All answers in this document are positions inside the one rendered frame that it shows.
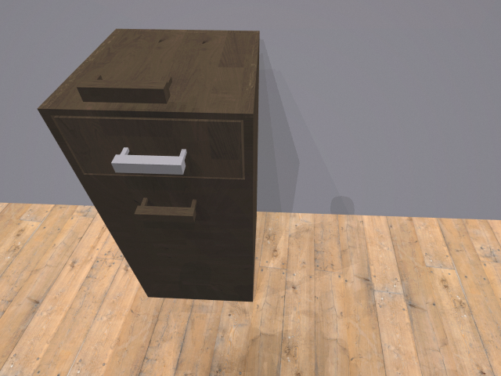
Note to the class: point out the drawer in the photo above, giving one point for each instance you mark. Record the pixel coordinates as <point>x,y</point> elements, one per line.
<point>215,148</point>

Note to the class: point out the handle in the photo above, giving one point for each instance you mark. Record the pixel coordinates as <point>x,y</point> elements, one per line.
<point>165,214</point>
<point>147,164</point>
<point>124,91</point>

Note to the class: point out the cabinet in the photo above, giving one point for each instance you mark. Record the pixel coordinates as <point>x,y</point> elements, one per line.
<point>210,75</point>

